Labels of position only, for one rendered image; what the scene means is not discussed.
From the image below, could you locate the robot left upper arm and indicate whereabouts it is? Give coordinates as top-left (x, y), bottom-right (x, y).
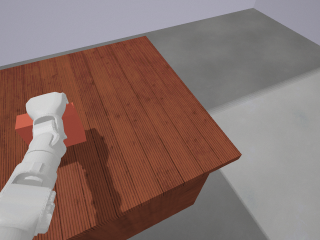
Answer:
top-left (0, 183), bottom-right (56, 240)

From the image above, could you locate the left robot hand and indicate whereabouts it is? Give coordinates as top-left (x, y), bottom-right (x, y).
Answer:
top-left (25, 92), bottom-right (69, 140)

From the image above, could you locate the sponge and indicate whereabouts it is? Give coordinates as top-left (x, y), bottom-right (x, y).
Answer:
top-left (15, 102), bottom-right (87, 147)

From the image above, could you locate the table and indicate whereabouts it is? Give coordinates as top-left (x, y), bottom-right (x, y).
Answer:
top-left (0, 36), bottom-right (242, 240)

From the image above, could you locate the left robot forearm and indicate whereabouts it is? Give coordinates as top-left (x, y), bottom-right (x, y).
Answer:
top-left (0, 113), bottom-right (67, 202)

